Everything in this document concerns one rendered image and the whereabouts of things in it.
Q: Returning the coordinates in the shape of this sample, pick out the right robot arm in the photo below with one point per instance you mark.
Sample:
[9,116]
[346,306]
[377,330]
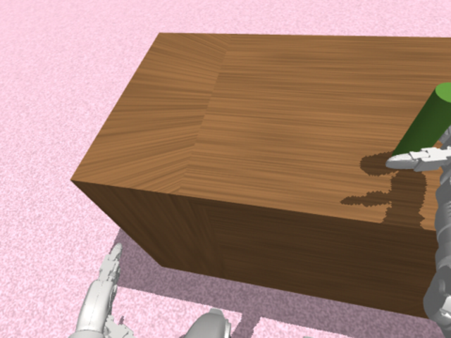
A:
[437,300]

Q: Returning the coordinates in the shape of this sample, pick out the left robot hand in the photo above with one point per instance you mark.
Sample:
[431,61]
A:
[95,313]

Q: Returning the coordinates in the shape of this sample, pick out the can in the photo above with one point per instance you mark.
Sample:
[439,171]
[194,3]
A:
[431,122]

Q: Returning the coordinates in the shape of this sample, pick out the right robot hand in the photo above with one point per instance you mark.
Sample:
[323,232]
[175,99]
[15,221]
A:
[427,158]

